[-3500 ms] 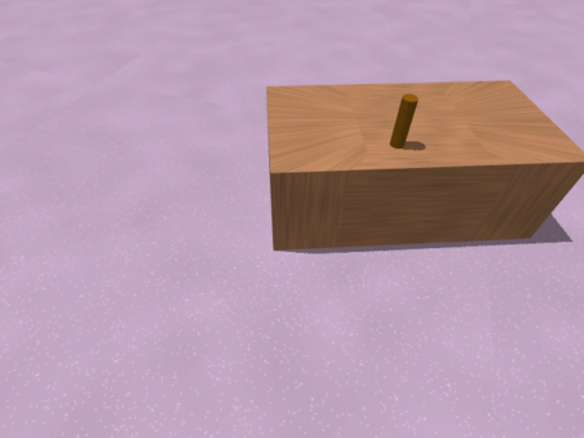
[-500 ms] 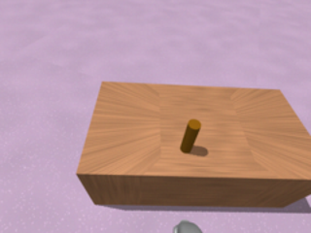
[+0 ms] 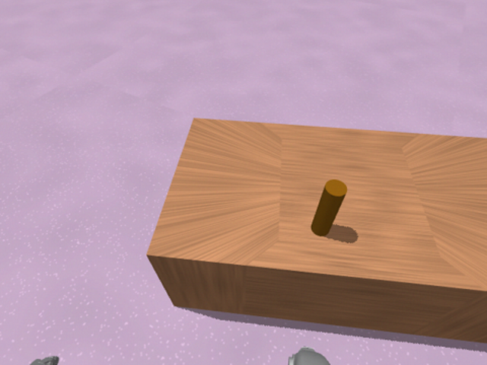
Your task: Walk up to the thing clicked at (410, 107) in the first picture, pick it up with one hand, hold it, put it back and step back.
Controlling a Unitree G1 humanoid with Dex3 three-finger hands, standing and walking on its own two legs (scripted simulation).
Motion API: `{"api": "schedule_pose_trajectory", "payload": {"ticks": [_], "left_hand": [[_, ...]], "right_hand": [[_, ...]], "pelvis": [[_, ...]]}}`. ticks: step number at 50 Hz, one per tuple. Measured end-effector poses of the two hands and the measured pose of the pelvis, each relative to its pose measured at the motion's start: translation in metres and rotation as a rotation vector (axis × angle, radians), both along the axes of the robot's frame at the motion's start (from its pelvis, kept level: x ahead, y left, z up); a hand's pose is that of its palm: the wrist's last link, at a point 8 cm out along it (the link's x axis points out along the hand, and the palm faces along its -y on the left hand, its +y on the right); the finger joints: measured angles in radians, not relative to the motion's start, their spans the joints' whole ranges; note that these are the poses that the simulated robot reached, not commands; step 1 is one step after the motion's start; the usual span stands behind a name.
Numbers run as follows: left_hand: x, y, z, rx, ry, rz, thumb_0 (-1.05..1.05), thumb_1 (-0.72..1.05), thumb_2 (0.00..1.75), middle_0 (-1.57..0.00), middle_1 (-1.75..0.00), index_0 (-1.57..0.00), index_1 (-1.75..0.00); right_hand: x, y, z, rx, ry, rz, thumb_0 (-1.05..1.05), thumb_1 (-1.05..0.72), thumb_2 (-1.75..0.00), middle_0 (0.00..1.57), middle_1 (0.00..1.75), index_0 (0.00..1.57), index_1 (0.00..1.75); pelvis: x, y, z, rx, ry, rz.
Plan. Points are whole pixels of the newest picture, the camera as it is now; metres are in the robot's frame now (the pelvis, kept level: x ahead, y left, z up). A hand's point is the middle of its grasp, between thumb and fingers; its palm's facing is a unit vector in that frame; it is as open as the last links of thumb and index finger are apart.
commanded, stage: walk up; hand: right
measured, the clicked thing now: (327, 209) +0.54 -0.21 -0.19
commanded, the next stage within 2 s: stand in 1.50 s
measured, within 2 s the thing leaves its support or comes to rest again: neither
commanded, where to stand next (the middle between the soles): +0.10 +0.03 m, yaw -4 degrees
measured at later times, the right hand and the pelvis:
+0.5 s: hand out of the picture +0.10 -0.23 -0.13, palm faces +0.01 +0.94 -0.35, open 7.4 cm; pelvis +0.02 +0.03 +0.02, yaw -3 degrees
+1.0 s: hand out of the picture +0.09 -0.25 -0.11, palm faces +0.07 +0.93 -0.36, open 7.4 cm; pelvis +0.03 +0.02 +0.04, yaw -5 degrees
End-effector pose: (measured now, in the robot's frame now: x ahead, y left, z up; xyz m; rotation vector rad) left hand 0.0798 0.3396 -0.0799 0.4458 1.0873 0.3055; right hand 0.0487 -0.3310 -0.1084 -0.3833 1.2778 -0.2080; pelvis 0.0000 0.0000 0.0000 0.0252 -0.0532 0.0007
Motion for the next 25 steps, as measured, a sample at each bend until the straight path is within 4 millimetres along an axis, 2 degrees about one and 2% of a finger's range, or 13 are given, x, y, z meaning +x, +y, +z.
{"api": "schedule_pose_trajectory", "payload": {"ticks": [4, 8, 11, 16, 19, 25], "left_hand": [[-0.012, 0.011, -0.008, -0.038, 0.064, 0.030, 0.01, 0.90, 0.90, -0.20, -0.30, -0.20, -0.30], [-0.018, 0.012, -0.012, -0.079, 0.099, 0.031, 0.01, 0.90, 0.90, -0.20, -0.30, -0.20, -0.30], [-0.020, 0.007, -0.016, -0.098, 0.135, 0.019, 0.01, 0.90, 0.90, -0.20, -0.30, -0.20, -0.30], [-0.014, -0.009, -0.016, -0.113, 0.157, -0.013, 0.01, 0.90, 0.90, -0.20, -0.30, -0.20, -0.30], [-0.007, -0.014, -0.012, -0.125, 0.129, -0.033, 0.01, 0.90, 0.90, -0.20, -0.30, -0.20, -0.30], [0.018, -0.009, -0.008, -0.133, 0.082, -0.045, 0.01, 0.90, 0.90, -0.20, -0.30, -0.20, -0.30]], "right_hand": [[-0.015, 0.014, 0.017, -0.025, -0.019, -0.026, 0.01, -0.90, -0.89, 0.21, 0.30, 0.20, 0.30], [-0.015, 0.026, 0.030, -0.033, -0.026, -0.029, 0.01, -0.90, -0.89, 0.21, 0.30, 0.20, 0.30], [-0.008, 0.029, 0.030, -0.027, -0.037, -0.021, 0.01, -0.90, -0.89, 0.21, 0.30, 0.20, 0.30], [0.011, 0.031, 0.019, -0.004, -0.068, -0.027, 0.01, -0.90, -0.89, 0.21, 0.30, 0.20, 0.30], [0.025, 0.040, 0.018, 0.022, -0.091, -0.025, 0.01, -0.90, -0.89, 0.21, 0.30, 0.20, 0.30], [0.045, 0.057, 0.017, 0.047, -0.155, -0.012, 0.01, -0.90, -0.89, 0.21, 0.30, 0.20, 0.30]], "pelvis": [[0.003, 0.014, 0.008, -0.031, 0.004, 0.000], [0.006, 0.018, 0.017, -0.032, 0.017, -0.004], [0.008, 0.020, 0.018, -0.030, 0.024, -0.016], [0.012, 0.020, 0.017, -0.065, 0.012, -0.033], [0.015, 0.020, 0.020, -0.046, 0.011, -0.042], [0.021, 0.029, 0.020, -0.021, 0.004, -0.048]]}}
